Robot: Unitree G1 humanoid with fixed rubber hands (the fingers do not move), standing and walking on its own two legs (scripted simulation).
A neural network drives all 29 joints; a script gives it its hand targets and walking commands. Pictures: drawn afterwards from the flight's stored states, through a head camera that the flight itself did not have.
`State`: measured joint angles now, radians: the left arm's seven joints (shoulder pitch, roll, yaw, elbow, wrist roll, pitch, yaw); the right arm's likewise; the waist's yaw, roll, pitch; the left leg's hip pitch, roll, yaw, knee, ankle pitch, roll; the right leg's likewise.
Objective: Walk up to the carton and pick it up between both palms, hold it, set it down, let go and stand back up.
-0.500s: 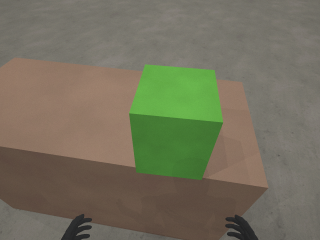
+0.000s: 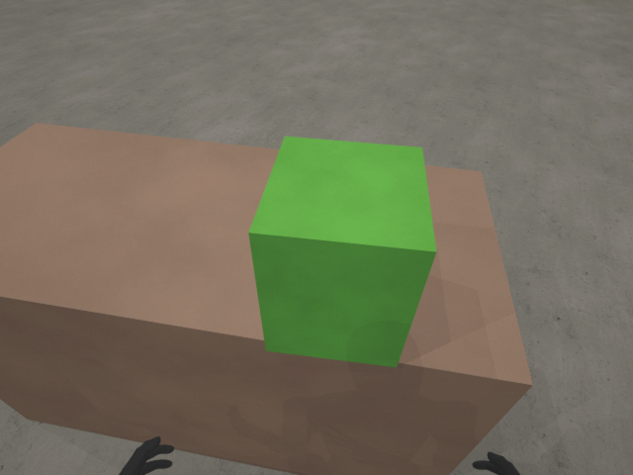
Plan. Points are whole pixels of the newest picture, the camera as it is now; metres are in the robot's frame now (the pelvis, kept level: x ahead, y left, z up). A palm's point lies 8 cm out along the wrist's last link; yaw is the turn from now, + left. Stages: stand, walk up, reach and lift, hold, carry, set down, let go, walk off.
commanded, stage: stand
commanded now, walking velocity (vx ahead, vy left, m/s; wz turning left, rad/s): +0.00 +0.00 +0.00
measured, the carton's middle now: (341, 253) +0.43 -0.02 +0.07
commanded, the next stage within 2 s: none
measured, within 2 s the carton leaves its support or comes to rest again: neither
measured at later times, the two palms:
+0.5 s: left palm out of the picture +0.09 +0.30 -0.10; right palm out of the picture +0.10 -0.28 -0.11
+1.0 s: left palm out of the picture +0.07 +0.32 -0.10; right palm out of the picture +0.07 -0.28 -0.11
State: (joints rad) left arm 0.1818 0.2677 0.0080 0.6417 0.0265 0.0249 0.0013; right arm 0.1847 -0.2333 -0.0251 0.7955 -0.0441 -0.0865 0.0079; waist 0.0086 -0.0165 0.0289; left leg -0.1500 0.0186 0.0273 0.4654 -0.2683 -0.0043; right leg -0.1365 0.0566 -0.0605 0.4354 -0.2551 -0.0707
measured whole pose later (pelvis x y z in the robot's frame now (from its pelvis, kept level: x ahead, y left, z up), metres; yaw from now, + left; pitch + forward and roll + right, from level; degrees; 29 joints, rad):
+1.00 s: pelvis +0.00 +0.02 +0.01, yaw +0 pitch -4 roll +0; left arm 0.13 0.35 0.01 1.09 0.01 -0.03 0.00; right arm 0.13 -0.35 -0.02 1.09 -0.02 -0.01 -0.01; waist 0.00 0.01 0.06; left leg -0.06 -0.01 0.03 0.33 -0.20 0.02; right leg -0.05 0.03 -0.05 0.31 -0.19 -0.04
